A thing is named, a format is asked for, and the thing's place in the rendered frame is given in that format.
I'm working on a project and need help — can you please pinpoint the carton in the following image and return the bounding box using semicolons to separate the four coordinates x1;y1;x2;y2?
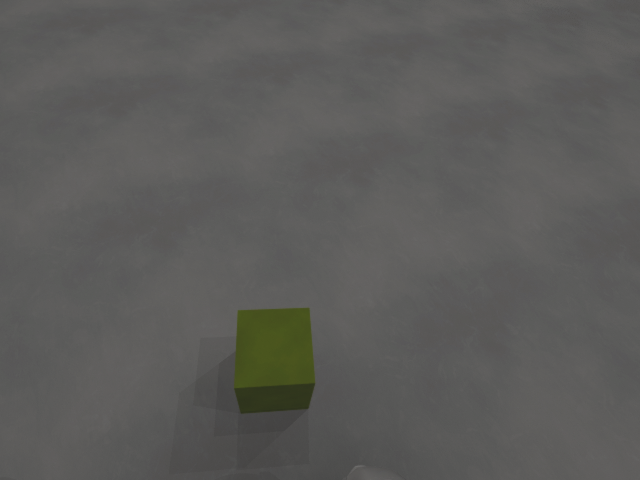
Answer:
234;308;315;414

